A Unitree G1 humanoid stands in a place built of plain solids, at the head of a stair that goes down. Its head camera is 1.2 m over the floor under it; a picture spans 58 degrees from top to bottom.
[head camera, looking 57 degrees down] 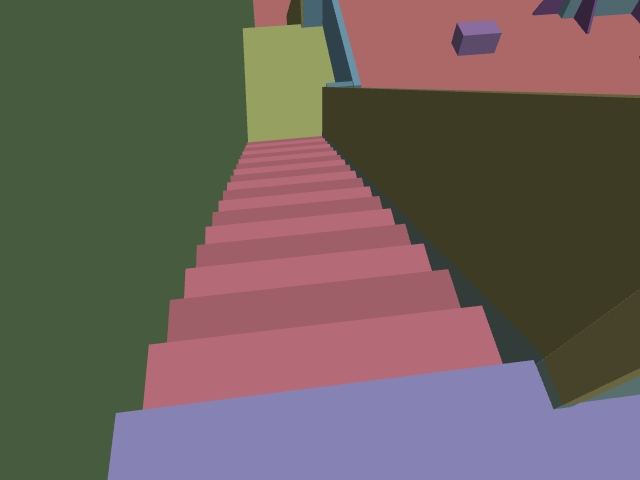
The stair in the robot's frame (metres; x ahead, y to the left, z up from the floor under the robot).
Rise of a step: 0.19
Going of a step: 0.25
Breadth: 1.15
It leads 7 degrees to the left of straight ahead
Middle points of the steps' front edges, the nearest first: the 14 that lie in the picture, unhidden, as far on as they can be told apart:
0.31 -0.03 0.00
0.56 0.00 -0.19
0.81 0.03 -0.38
1.07 0.06 -0.57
1.32 0.09 -0.77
1.57 0.13 -0.96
1.82 0.16 -1.15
2.07 0.19 -1.34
2.32 0.22 -1.53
2.57 0.25 -1.72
2.83 0.28 -1.92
3.08 0.31 -2.11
3.33 0.34 -2.30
3.58 0.38 -2.49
